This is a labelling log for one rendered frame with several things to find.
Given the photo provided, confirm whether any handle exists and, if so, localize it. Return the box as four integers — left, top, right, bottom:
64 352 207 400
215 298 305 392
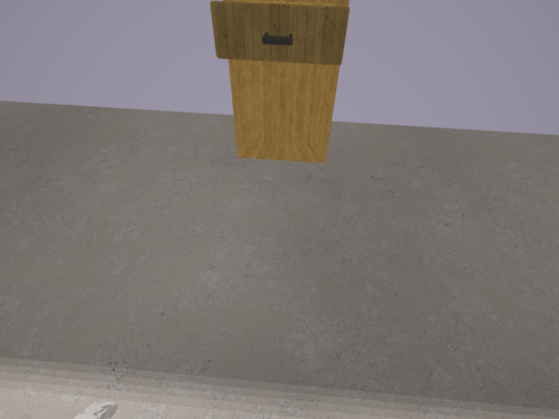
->
262 32 293 45

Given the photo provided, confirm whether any left robot hand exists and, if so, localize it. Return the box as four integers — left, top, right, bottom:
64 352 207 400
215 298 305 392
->
74 402 118 419

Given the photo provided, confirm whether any cabinet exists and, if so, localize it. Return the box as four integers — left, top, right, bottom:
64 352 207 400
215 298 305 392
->
223 0 349 163

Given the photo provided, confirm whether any drawer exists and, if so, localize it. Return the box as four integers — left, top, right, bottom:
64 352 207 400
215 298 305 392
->
210 1 350 65

